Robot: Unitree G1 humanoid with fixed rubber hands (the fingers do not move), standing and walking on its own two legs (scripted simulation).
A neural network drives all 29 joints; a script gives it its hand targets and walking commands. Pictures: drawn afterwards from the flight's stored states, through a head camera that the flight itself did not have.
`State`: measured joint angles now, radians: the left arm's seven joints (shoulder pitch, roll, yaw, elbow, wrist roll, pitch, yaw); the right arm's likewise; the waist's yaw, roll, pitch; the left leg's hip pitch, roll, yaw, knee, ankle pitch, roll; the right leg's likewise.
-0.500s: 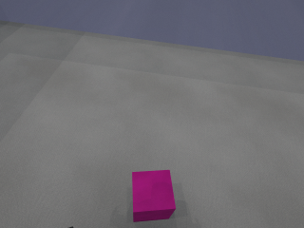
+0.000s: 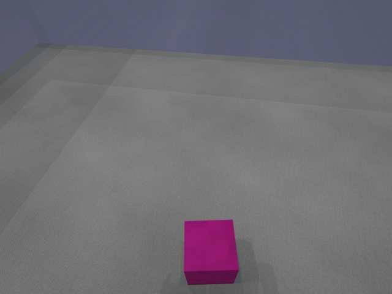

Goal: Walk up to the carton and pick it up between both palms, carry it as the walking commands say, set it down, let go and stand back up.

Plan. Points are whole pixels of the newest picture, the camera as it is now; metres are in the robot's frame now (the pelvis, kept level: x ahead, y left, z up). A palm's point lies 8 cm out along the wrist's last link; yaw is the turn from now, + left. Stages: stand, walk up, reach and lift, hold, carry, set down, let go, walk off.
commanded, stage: walk up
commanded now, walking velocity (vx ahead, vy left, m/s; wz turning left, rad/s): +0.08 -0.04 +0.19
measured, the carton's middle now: (209, 253) +0.40 -0.02 -0.65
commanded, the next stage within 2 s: none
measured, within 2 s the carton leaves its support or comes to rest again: neither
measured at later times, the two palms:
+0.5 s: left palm out of the picture +0.06 +0.28 -0.15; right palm out of the picture +0.08 -0.20 -0.10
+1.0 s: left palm out of the picture +0.07 +0.18 -0.10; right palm out of the picture +0.06 -0.28 -0.15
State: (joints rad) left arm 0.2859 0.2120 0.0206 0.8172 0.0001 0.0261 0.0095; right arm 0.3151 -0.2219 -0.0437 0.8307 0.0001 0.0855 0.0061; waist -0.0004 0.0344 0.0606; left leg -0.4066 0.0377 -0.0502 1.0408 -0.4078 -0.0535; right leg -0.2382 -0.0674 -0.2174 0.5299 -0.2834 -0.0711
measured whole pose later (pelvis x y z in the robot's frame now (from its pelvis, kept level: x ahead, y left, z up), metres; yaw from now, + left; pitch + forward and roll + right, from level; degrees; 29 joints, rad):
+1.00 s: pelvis +0.02 -0.06 +0.01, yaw +5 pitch +0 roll +4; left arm 0.26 0.17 0.02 0.82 0.00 0.01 0.00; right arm 0.33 -0.18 -0.04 0.85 0.00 0.08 -0.01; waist 0.00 0.03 0.06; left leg -0.29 0.04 -0.04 0.82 -0.40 -0.04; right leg -0.25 -0.03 -0.21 0.45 -0.22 -0.09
